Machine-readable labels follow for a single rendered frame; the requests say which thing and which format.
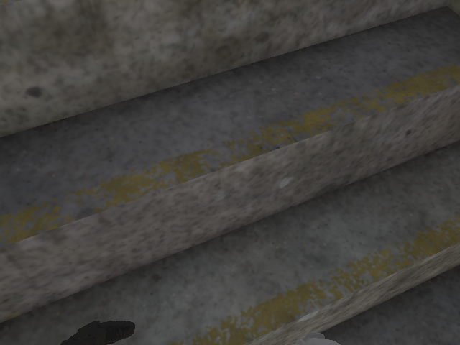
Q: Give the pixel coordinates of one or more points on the left robot hand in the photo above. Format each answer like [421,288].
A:
[96,333]

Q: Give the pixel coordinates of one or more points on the robot right shin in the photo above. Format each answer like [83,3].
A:
[314,335]

